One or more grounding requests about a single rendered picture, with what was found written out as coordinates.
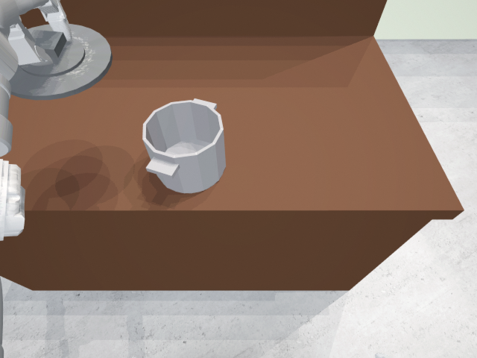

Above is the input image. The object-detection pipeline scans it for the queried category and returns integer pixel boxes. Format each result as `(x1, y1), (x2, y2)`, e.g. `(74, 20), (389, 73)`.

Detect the lid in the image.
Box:
(10, 24), (113, 100)

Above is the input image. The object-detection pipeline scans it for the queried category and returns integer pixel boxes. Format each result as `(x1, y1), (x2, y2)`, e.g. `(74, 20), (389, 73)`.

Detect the left robot forearm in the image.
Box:
(0, 0), (19, 157)

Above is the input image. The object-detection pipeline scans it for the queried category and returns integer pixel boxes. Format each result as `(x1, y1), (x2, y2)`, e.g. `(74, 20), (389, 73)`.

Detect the robot left upper arm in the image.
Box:
(0, 159), (25, 358)

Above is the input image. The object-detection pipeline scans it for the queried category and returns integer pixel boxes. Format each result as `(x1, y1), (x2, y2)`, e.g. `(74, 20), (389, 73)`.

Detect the knob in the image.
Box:
(31, 30), (67, 58)

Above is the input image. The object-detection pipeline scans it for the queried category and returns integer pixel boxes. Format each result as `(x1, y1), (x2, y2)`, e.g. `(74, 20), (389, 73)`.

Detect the pot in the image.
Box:
(142, 98), (226, 193)

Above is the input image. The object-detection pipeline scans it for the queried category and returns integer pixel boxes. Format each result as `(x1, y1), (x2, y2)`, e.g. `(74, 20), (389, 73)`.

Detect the table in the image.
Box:
(0, 0), (464, 291)

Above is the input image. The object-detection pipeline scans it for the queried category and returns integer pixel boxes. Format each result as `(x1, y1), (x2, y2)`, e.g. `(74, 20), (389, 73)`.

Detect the left robot hand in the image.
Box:
(8, 0), (72, 66)

